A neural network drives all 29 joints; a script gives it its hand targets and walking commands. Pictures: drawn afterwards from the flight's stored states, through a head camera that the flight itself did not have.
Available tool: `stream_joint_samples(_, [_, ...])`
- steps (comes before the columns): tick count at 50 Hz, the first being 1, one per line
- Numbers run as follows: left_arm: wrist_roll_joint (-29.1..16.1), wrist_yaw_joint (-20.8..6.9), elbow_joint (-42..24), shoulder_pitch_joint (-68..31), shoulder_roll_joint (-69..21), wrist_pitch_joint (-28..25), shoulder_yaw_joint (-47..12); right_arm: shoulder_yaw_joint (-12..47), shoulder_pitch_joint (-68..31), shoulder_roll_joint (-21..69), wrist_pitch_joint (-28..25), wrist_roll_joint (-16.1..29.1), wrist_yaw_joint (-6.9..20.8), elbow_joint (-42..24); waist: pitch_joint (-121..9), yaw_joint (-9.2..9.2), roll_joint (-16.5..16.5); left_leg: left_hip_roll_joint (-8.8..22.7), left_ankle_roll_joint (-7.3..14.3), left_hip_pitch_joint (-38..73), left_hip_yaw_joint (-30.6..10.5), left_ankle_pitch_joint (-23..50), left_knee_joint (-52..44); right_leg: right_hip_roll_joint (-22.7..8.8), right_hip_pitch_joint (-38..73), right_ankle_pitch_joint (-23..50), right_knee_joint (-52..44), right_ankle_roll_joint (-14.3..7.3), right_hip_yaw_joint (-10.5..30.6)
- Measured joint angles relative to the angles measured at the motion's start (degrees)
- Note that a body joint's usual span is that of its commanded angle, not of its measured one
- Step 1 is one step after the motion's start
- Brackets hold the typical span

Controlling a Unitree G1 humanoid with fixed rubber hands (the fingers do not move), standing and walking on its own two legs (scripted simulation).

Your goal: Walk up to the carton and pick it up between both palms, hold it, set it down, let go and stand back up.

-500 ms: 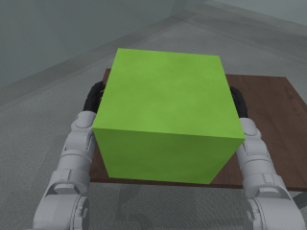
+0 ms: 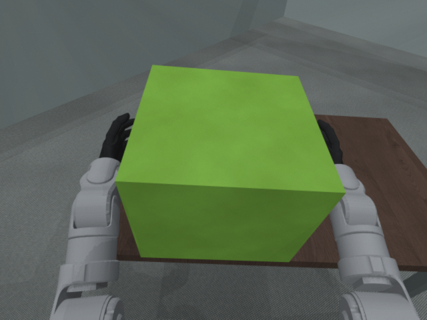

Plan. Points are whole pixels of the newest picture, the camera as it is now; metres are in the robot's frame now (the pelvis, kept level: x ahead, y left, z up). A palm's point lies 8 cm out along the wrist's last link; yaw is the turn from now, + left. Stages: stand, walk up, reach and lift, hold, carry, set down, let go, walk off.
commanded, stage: reach and lift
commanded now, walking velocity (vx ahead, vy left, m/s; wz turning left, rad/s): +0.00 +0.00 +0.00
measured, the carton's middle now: (221, 164) +0.38 -0.02 +0.11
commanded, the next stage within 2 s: hold in 0.88 s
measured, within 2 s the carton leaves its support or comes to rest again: neither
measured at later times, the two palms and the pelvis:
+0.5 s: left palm (113, 148) +0.36 +0.18 +0.17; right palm (330, 152) +0.36 -0.21 +0.17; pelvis +0.00 -0.01 +0.00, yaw +0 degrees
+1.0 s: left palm (110, 142) +0.36 +0.18 +0.18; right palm (334, 145) +0.36 -0.21 +0.18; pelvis -0.01 -0.01 +0.00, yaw +0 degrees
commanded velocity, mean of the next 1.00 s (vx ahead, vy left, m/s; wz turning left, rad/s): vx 0.00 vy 0.00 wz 0.00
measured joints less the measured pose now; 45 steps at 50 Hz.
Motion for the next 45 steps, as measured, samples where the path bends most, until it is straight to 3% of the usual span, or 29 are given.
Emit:
stream_joint_samples(14, [1.27,-0.76,0.69,-3.87,-0.35,3.9,2.09,-0.76,-4.38,-0.58,2.67,0.25,0.99,2.72,0.82,0.04,-0.7,0.71,-0.57,0.59,0.86,0.38,-0.73,0.8,-0.21,0.29,0.14,-0.59,1.15])
stream_joint_samples(23, [0.19,-1.72,-0.7,-3.51,0.6,4.39,3.1,0.65,-3.93,0.03,4.15,0.9,-1.54,-0.4,0.55,0.01,0.09,0.94,-0.87,0.62,-0.03,0.09,-0.51,1.08,0.34,-0.08,-0.08,-0.86,0.44])
stream_joint_samples(36, [0.0,-2.77,-2.83,-3.49,1.21,5.77,3.29,0.35,-3.64,0.66,6.08,1.05,-2.57,-3.43,0.64,-0.19,0.35,0.56,-0.66,0.73,-0.58,0.15,-0.16,0.79,0.96,0.07,-0.31,-0.61,0.16])
stream_joint_samples(45, [0.94,-2.57,-0.52,-5.72,0.93,7.24,3.8,-0.67,-6.36,0.26,7.04,1.23,-1.63,0.17,0.1,-0.16,0.1,0.36,-0.54,0.71,-0.2,0.61,-0.48,0.62,0.43,0.18,0.21,-0.53,0.68])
